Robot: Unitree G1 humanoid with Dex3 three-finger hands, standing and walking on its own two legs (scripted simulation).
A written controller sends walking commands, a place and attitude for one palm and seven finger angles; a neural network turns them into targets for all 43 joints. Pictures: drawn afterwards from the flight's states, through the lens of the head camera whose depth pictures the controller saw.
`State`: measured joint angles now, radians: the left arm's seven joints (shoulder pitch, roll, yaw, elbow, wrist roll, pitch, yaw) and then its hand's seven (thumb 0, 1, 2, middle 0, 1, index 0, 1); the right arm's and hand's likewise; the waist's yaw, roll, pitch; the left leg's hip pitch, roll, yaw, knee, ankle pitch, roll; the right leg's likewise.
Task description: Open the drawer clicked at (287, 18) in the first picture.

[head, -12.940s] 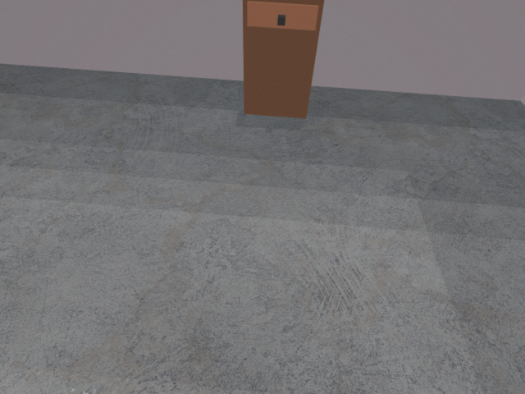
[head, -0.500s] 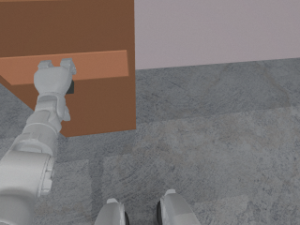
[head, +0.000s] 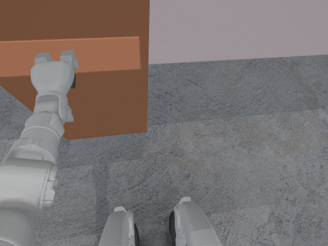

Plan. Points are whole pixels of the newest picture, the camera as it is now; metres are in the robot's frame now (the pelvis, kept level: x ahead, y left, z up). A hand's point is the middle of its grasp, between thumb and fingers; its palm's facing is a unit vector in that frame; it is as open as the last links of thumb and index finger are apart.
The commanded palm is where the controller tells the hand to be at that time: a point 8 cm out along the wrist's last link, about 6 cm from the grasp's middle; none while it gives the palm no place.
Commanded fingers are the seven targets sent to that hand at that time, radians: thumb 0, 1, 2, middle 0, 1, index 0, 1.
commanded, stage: lower the fingers behind the handle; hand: left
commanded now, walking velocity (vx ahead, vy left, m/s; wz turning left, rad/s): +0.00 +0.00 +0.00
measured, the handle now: (65, 70) +0.56 +0.21 -0.01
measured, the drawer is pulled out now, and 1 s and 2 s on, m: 0.00 0.00 0.07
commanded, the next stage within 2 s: close the thumb around the handle in 0.40 s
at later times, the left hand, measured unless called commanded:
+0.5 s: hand (63, 89) +0.51 +0.21 -0.03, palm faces -0.05 -0.03 -1.00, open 14.0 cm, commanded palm +0.50 +0.20 +0.02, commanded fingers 0.00 -0.44 0.32 -0.30 -1.21 -0.30 -1.21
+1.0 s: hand (64, 89) +0.51 +0.21 -0.03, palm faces -0.05 -0.03 -1.00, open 7.8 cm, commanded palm +0.50 +0.20 +0.02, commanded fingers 0.00 0.90 0.90 -0.40 -1.35 -0.40 -1.35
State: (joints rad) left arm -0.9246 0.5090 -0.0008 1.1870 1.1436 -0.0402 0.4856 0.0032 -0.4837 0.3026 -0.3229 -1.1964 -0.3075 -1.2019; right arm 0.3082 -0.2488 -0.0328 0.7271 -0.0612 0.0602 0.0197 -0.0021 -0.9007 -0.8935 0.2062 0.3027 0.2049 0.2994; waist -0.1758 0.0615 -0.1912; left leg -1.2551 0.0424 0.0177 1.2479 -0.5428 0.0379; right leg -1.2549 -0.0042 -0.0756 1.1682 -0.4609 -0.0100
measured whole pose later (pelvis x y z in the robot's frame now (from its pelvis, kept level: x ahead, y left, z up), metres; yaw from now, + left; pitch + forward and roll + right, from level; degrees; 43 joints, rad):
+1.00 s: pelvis +0.00 +0.00 +0.00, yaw +0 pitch +31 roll -3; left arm -0.88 0.50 0.00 1.14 1.13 -0.05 0.47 0.00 0.42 0.69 -0.39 -1.30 -0.33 -1.30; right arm 0.31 -0.24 -0.03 0.73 -0.06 0.06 0.02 0.00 -0.90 -0.89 0.21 0.30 0.20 0.30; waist -0.16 0.07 -0.19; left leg -1.23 0.05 0.02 1.24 -0.55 0.03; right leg -1.24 0.00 -0.07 1.17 -0.47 -0.01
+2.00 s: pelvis +0.02 +0.00 +0.02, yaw +0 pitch +26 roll -2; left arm -0.53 0.35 -0.01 0.92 1.14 -0.05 0.56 0.04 0.45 0.72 -0.42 -1.35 -0.27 -1.35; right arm 0.23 -0.24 -0.06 0.70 -0.05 0.11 0.02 0.00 -0.90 -0.89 0.21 0.30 0.20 0.30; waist -0.07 0.04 -0.21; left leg -1.05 0.04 0.05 1.14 -0.55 0.03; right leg -1.08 0.00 -0.04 1.09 -0.47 -0.01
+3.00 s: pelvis +0.02 -0.01 +0.03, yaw +0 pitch +21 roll -1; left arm -0.07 0.27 -0.11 0.54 1.15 0.03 0.62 0.03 0.47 0.69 -0.42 -1.35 -0.26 -1.35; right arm 0.16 -0.22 -0.05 0.65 -0.04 0.09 0.00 0.00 -0.90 -0.89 0.20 0.30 0.20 0.30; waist -0.01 0.04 -0.20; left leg -0.92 0.03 0.05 1.10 -0.54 0.02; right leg -0.96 0.00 -0.04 1.07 -0.48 -0.02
